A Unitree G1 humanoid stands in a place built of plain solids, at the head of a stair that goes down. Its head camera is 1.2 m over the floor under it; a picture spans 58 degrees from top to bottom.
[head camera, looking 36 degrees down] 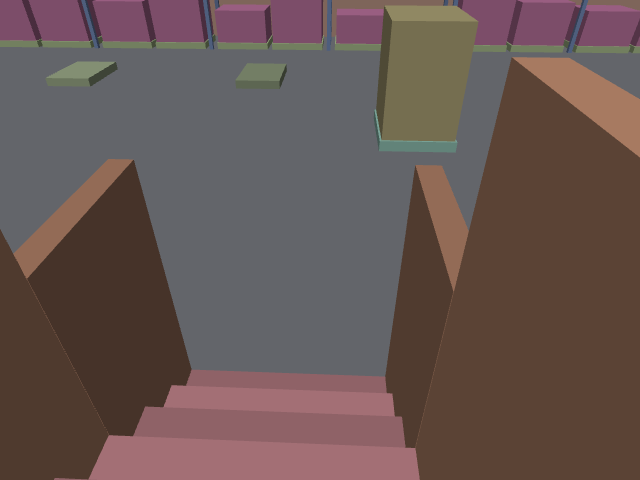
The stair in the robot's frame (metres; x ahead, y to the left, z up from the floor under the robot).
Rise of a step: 0.20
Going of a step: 0.25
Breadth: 1.20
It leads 2 degrees to the right of straight ahead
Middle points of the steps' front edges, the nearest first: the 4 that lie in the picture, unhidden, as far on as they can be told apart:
0.89 0.23 -0.40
1.14 0.22 -0.60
1.40 0.21 -0.80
1.65 0.20 -1.00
